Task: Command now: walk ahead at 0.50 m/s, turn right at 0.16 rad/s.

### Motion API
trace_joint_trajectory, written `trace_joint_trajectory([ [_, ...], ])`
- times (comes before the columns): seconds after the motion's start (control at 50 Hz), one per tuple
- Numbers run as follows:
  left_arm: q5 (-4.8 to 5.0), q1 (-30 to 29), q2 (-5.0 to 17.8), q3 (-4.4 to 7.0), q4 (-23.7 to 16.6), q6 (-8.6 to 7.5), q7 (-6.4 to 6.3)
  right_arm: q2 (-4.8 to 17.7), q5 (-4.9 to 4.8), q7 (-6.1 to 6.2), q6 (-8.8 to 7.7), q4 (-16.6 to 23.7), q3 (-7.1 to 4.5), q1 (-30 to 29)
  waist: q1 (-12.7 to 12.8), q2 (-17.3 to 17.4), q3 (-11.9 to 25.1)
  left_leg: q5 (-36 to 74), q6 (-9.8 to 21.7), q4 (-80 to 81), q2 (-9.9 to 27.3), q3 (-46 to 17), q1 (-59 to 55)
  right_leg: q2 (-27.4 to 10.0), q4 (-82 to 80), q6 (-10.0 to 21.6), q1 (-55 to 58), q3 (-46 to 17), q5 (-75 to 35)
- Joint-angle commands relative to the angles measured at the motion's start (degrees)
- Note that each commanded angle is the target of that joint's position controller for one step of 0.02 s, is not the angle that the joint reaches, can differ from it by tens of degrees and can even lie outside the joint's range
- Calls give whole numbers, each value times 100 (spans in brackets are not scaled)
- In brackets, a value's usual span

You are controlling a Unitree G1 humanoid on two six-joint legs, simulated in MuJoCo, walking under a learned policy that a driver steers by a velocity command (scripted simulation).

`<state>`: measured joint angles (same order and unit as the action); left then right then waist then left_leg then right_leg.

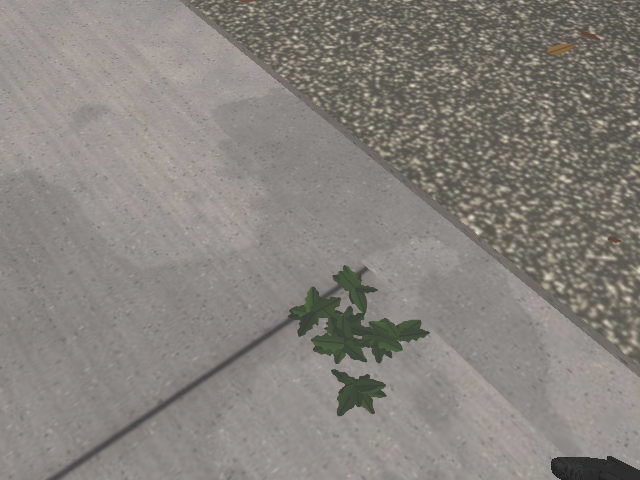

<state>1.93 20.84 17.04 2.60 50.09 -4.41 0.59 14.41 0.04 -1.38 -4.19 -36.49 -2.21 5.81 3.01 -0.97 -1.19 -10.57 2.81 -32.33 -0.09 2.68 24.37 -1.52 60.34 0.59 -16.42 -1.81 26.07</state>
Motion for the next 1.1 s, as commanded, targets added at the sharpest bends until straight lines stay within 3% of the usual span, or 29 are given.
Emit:
trace_joint_trajectory([
  [0.02, -18, -523, 674, 151, -636, -142, -17, 689, 11, 17, -57, -67, -250, 1064, -616, 620, 556, 125, 1062, 1728, 1708, -2146, -2572, -490, 932, 62, -2680, -333, -563],
  [0.06, -27, -284, 502, 166, -543, 32, -26, 529, 50, -7, -164, -119, -230, 755, -305, 745, 357, 555, 952, 2133, 1499, -1506, -1835, -631, 672, -1, -2088, -408, -1014],
  [0.1, -23, -285, 317, 148, -546, 153, -36, 594, 64, 10, -262, -251, -274, 728, -203, 583, 193, 1069, 972, 2366, 1499, -1039, -1575, -616, 524, -82, -2091, -463, -1299],
  [0.14, -73, -496, 275, 163, -640, 199, -66, 670, 122, 72, -281, -365, -302, 684, -157, 440, -2, 2415, 922, 2307, 1468, -497, -1517, -509, 109, -188, -2248, -514, -1663],
  [0.18, -126, -696, 190, 139, -750, 183, -22, 760, 113, 159, -231, -410, -320, 580, -149, 483, -29, 3102, 768, 2201, 1283, 114, -1465, -427, -696, -222, -2064, -286, -2297],
  [0.24, -177, -1339, 9, 64, -1009, 168, 118, 917, 63, 281, -128, -503, -350, 698, -419, 460, -16, 3270, 641, 2032, 1200, 585, -1518, -293, -1826, -172, -1633, 144, -3107],
  [0.32, -176, -1554, 238, 158, -1333, 222, 286, 1123, -89, 355, 69, -605, -432, 783, -438, 564, 132, 3501, 542, 1413, 1538, 577, -2289, -186, -2360, 64, -1632, 287, -2475],
  [0.36, -202, -1233, 437, 262, -1362, 232, 334, 1215, -167, 413, 174, -557, -480, 632, -234, 637, 329, 4215, 410, 643, 1552, 602, -2438, 61, -2546, 268, -1216, 510, -1907],
  [0.38, -197, -728, 597, 360, -1260, 214, 324, 1184, -192, 437, 227, -526, -474, 545, 32, 516, 567, 4265, 254, -173, 1361, 724, -2354, 279, -2982, 422, -572, 619, -2124],
  [0.4, -225, -225, 944, 504, -1160, 196, 225, 1064, -145, 428, 225, -529, -427, 751, 234, 58, 898, 3434, -63, -1388, 933, 845, -1883, 306, -3455, 643, 437, 342, -3509],
  [0.42, -227, -110, 1532, 608, -1229, 228, 72, 528, 207, 374, 184, -360, -246, 1113, -88, -1302, 1363, -861, -469, -3293, 301, 823, -155, -1023, -2950, 1251, 1988, -1391, -6615],
  [0.44, -318, -298, 1631, 564, -1494, 209, 84, 530, 163, 272, 124, -259, -160, 1502, -271, -1570, 2451, -3203, -695, -4920, -576, -312, 1168, -2166, -3399, 2594, 3094, -3804, -6317],
  [0.46, -259, -477, 1224, 486, -1630, 232, 121, 980, -4, 202, 111, -333, -264, 1125, 54, -555, 2466, -2705, -591, -5063, -184, -980, 1366, -1856, -3651, 2351, 2812, -3250, -5410],
  [0.48, -182, -784, 966, 413, -1660, 243, 104, 974, -78, 212, 140, -200, -256, 701, -23, -297, 1838, -2205, -518, -4769, -19, -893, 1543, -1556, -3720, 2018, 2216, -2617, -4603],
  [0.5, -104, -983, 795, 369, -1657, 281, 71, 889, -8, 286, 200, -258, -256, 579, -170, 143, 1300, -1869, -543, -4290, 181, -848, 1518, -1267, -3859, 1708, 1502, -2227, -3976],
  [0.52, -86, -1155, 700, 337, -1683, 326, 24, 946, 54, 352, 280, -233, -287, 523, -297, 45, 1049, -1652, -557, -3837, 283, -859, 1261, -1092, -3993, 1569, 877, -2042, -3552],
  [0.56, -225, -1334, 742, 348, -1760, 388, -19, 824, 50, 362, 387, -272, -274, 678, -484, -299, 913, -1421, -595, -3277, 181, -701, 695, -841, -4165, 1450, 162, -1805, -3361],
  [0.62, -254, -1247, 818, 370, -1731, 405, -114, 649, 51, 411, 425, -358, -209, 720, -420, -412, 1105, -1216, -716, -2537, 155, -624, 394, -792, -4115, 1443, 21, -1574, -3491],
  [0.68, -251, -1321, 777, 341, -1728, 472, -173, 624, 21, 409, 476, -347, -188, 567, -315, -567, 1088, -843, -730, -1998, 204, -619, 100, -697, -4212, 1306, -214, -1563, -2187],
  [0.76, -293, -1298, 664, 266, -1664, 532, -141, 632, 10, 350, 428, -287, -189, 415, -174, -752, 815, -909, -633, -1199, 190, -535, -204, -728, -4204, 1213, -275, -1825, -1115],
  [0.82, -247, -1240, 414, 137, -1552, 566, -128, 480, 46, 241, 329, -400, -166, 700, -381, -653, 690, -147, -374, 470, 86, -330, -1140, -515, -3886, 854, -429, -1742, -788],
  [0.84, -271, -994, 277, 90, -1466, 539, -124, 653, 147, 221, 298, -373, -180, 724, -304, -360, 629, 167, -199, 798, 487, -724, -1475, -277, -3611, 534, -648, -1543, -530],
  [0.86, -342, -661, 165, 70, -1440, 490, -108, 1081, 233, 241, 292, -290, -250, 675, 9, 671, 614, 841, 196, 1007, 1348, -1591, -1622, 327, -2792, 191, -963, -914, -21],
  [0.88, -282, -951, 292, 125, -1568, 441, -107, 970, 274, 217, 298, -386, -232, 490, 9, 1507, 377, 260, 718, 1453, 1710, -2190, -694, 475, -2696, 2, -683, -354, -132],
  [0.9, -303, -1136, 452, 167, -1530, 428, -121, 694, 251, 207, 254, -237, -148, 62, 9, 1280, 255, -147, 643, 1513, 1487, -2011, -388, 288, -2611, -76, -202, -393, -554],
  [0.92, -316, -1282, 375, 169, -1503, 448, -117, 628, 184, 215, 228, -272, -141, 49, -43, 1156, 278, -428, 385, 1398, 1182, -1686, -424, 309, -2796, -88, -10, -314, -1010],
  [0.98, -356, -1291, 141, 121, -1418, 553, -92, 636, 126, 234, 185, -421, -111, 398, -147, 986, 189, -1014, 31, 1332, 809, -1259, -295, 182, -3166, -71, 486, -446, -1578],
  [1.04, -296, -1205, 286, 162, -1294, 525, -89, 529, 128, 263, 226, -437, -66, 581, -275, 443, -79, -1431, -91, 1161, 509, -916, -349, 106, -3320, 113, 201, -578, -1329],
  [1.1, -311, -1240, 181, 146, -1211, 441, -107, 558, 85, 289, 215, -470, -76, 690, -343, 73, 51, -797, -70, 824, 421, -774, -707, 62, -3375, 102, 83, -653, -1565],
])
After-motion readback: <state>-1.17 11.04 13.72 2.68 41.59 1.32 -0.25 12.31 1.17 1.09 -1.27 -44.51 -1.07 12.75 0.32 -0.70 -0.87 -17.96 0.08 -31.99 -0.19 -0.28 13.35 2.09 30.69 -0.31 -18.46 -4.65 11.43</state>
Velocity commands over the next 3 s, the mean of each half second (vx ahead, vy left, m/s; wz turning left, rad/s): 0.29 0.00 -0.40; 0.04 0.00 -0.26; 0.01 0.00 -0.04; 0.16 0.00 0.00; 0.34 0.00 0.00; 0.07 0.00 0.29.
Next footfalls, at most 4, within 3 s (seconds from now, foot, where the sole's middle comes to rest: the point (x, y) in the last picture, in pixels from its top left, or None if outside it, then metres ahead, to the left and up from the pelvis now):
0.40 right None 0.32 -0.15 -0.77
0.84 left None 0.35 0.09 -0.77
1.96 right None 0.36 -0.18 -0.77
2.42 left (389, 346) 0.77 -0.11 -0.77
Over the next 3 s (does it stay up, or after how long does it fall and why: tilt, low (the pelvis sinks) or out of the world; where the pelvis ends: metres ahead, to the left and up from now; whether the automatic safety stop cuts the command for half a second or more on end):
stays up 0.64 -0.18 0.01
